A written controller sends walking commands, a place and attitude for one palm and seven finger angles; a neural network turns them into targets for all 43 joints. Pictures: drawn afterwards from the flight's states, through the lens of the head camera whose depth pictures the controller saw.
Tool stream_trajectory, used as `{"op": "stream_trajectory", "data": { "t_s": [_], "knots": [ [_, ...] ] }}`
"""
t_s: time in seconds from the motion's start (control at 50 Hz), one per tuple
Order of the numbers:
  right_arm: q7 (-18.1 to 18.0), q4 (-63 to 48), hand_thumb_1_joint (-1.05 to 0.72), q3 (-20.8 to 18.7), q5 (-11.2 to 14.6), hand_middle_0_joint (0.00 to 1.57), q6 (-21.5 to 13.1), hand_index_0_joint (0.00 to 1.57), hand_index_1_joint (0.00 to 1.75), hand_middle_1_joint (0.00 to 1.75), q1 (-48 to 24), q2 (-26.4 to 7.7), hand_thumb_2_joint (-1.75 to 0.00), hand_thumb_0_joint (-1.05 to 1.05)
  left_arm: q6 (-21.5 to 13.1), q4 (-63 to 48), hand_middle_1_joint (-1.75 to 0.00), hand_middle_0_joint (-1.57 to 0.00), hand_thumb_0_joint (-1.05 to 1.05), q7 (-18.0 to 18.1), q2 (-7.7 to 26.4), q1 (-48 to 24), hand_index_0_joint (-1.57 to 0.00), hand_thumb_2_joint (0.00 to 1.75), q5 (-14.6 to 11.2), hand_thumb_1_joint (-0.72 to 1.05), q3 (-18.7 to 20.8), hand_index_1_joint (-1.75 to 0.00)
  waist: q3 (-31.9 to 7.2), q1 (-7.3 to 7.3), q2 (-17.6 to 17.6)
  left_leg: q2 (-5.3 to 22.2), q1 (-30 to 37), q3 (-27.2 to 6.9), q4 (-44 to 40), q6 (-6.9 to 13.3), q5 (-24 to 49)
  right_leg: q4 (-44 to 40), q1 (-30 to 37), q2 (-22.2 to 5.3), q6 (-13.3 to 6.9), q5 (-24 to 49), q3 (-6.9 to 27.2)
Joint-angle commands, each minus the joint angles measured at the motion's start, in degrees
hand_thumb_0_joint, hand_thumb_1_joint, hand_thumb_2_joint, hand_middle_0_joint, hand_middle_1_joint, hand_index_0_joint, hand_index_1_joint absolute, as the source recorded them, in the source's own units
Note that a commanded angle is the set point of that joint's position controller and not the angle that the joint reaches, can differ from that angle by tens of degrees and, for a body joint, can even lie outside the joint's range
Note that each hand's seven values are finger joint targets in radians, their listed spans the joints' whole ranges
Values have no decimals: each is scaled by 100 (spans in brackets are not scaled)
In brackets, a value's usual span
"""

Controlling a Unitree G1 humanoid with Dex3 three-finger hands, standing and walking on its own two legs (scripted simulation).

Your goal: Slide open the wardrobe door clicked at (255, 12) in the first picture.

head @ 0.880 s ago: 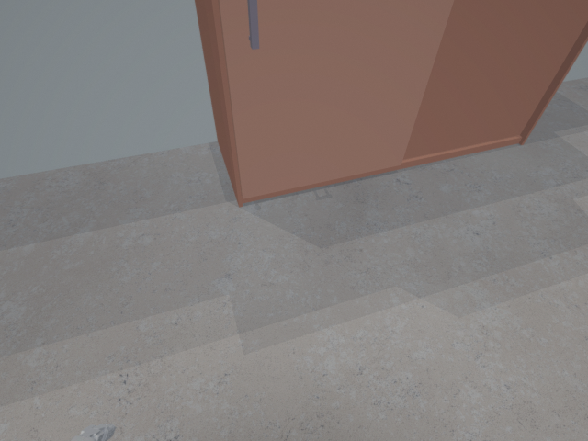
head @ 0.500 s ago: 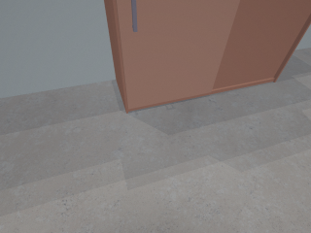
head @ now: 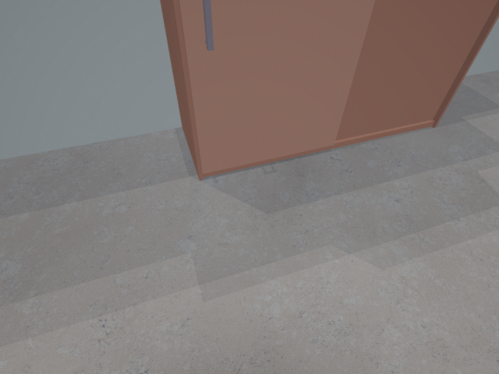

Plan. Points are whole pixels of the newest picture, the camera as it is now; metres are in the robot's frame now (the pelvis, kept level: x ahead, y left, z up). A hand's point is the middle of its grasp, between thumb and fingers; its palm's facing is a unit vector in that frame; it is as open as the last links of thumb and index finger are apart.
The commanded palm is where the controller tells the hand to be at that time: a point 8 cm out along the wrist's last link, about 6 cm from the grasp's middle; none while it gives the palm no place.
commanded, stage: look at it before walking up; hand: left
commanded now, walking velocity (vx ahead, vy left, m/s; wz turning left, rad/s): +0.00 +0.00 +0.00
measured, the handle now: (207, 23) +1.25 +0.23 +0.07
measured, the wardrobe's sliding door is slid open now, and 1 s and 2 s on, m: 0.00 0.00 0.00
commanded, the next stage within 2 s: walk to a spot facing it in 0.56 s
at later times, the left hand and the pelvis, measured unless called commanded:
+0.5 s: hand out of the picture +0.07 +0.25 -0.16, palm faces -0.03 -0.95 -0.32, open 7.4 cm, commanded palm none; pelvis +0.00 +0.00 +0.00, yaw +0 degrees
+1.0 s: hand out of the picture +0.06 +0.18 -0.19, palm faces -0.09 -0.98 -0.20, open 7.4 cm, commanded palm none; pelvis +0.06 -0.01 -0.02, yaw -8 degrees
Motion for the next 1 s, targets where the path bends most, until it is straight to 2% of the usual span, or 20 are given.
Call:
{"op": "stream_trajectory", "data": {
  "t_s": [0.0,0.18,0.38,0.54,0.64,0.66,0.68,0.7,0.72,0.74,0.78,0.82,0.84,0.86,0.88,0.9,0.92,0.94,0.96,0.98],
  "knots": [
    [-93,-381,-90,-238,32,20,-167,20,30,30,-323,-1160,-90,0,-149,-402,-30,-20,0,82,1197,-243,-20,90,-5,90,230,-30,-182,19,19,648,-129,-580,-453,185,448,-504,-61,-629,-201,316,590],
    [-82,-371,-90,-240,24,20,-166,20,30,30,-315,-1134,-90,0,-163,-416,-30,-20,0,73,1182,-264,-20,90,0,90,228,-30,-131,-6,-51,632,-118,-561,-454,163,419,-584,-169,-640,-202,224,643],
    [-94,-351,-90,-226,35,20,-184,20,30,30,-333,-1167,-90,0,-158,-382,-30,-20,0,70,1169,-229,-20,90,-9,90,217,-30,-281,6,103,676,-30,-591,-483,171,634,-506,-18,-622,-185,520,567],
    [-100,-348,-90,-226,43,20,-177,20,30,30,-353,-1173,-90,0,-160,-346,-30,-20,0,74,1179,-217,-20,90,-1,90,217,-30,-225,2,29,685,0,-579,-502,171,714,-524,1,-633,-180,661,561],
    [-99,-345,-90,-226,45,20,-183,20,30,30,-350,-1170,-90,0,-169,-351,-30,-20,0,80,1187,-204,-20,90,-2,90,216,-30,-317,2,18,683,66,-579,-480,170,867,-508,81,-651,-180,833,550],
    [-91,-253,-90,-137,21,20,-145,20,30,30,-202,-774,-90,0,-121,-251,-30,-20,0,91,788,-13,-20,90,-15,90,140,-30,-403,5,-17,688,142,-473,-436,112,621,-521,68,-637,-134,567,546],
    [-78,-194,-90,-74,-8,20,-87,20,30,30,4,-469,-90,0,-47,-184,-30,-20,0,92,492,210,-20,90,-5,90,83,-30,-348,9,-39,649,130,-357,-321,60,116,-483,-51,-582,-120,-21,600],
    [-72,-182,-90,-85,-22,20,-49,20,30,30,179,-431,-90,0,7,-180,-30,-20,0,71,481,332,-20,90,23,90,95,-30,-216,2,-64,626,-8,-296,-269,61,-612,-469,-223,-515,-151,-769,688],
    [-69,-215,-90,-122,-42,20,-23,20,30,30,211,-474,-90,0,49,-224,-30,-20,0,33,504,388,-20,90,40,90,128,-30,108,11,-57,617,-244,-287,-292,88,-1325,-487,-509,-452,-200,-1414,794],
    [-64,-279,-90,-162,-53,20,-10,20,30,30,254,-509,-90,0,71,-293,-30,-20,0,-5,531,439,-20,90,56,90,173,-30,342,19,-75,624,-469,-301,-284,121,-1819,-472,-712,-399,-251,-1834,895],
    [-65,-405,-90,-227,-61,20,-19,20,30,30,372,-583,-90,0,85,-456,-30,-20,0,-61,518,575,-20,90,74,90,251,-30,680,13,-5,714,-693,-391,-223,218,-2335,-242,-1093,-269,-347,-2191,977],
    [-85,-480,-90,-302,-47,20,-87,20,30,30,596,-600,-90,0,31,-585,-30,-20,0,-97,393,716,-20,90,75,90,308,-30,595,-38,130,935,-470,-619,-169,395,-2393,283,-1370,-96,-408,-2036,917],
    [-100,-497,-90,-330,-43,20,-133,20,30,30,738,-646,-90,0,-8,-649,-30,-20,0,-116,277,748,-20,90,68,90,323,-30,552,-71,356,1145,-261,-843,-267,518,-2293,708,-1577,38,-387,-1760,728],
    [-113,-497,-90,-376,-40,20,-174,20,30,30,884,-711,-90,0,-52,-722,-30,-20,0,-134,124,774,-20,90,65,90,329,-30,399,-115,738,1451,72,-1148,-477,674,-2146,1271,-1820,223,-322,-1434,390],
    [-121,-519,-90,-433,-22,20,-212,20,30,30,951,-773,-90,0,-87,-810,-30,-20,0,-153,-9,698,-20,90,55,90,334,-30,398,-125,1063,1813,305,-1372,-634,863,-1849,1703,-2069,252,-220,-1222,-33],
    [-121,-508,-90,-464,-15,20,-240,20,30,30,1046,-714,-90,0,-113,-893,-30,-20,0,-164,-54,531,-20,90,57,90,341,-30,473,-195,1131,2009,502,-1372,-645,1017,-1266,1939,-2316,101,-168,-1442,-155],
    [-128,-485,-90,-454,-28,20,-265,20,30,30,1113,-626,-90,0,-152,-958,-30,-20,0,-176,-119,433,-20,90,60,90,361,-30,544,-202,1001,2047,476,-1164,-443,1035,-417,1854,-2257,-35,-145,-1556,-207],
    [-135,-478,-90,-435,-43,20,-277,20,30,30,1042,-535,-90,0,-188,-896,-30,-20,0,-183,-195,617,-20,90,63,90,383,-30,538,-60,821,1953,203,-771,-27,912,226,1523,-1748,-68,-168,-1374,-298],
    [-138,-515,-90,-405,-45,20,-278,20,30,30,823,-454,-90,0,-216,-689,-30,-20,0,-184,-249,1220,-20,90,79,90,414,-30,326,266,554,1581,-478,-168,877,617,458,783,-554,15,-259,-819,-356],
    [-103,-682,-90,-357,8,20,-293,20,30,30,584,-150,-90,0,-287,-384,-30,-20,0,-135,137,2184,-20,90,108,90,517,-30,-24,675,-844,866,-1818,716,2801,204,259,-91,973,-690,-611,-486,1053]
  ]
}}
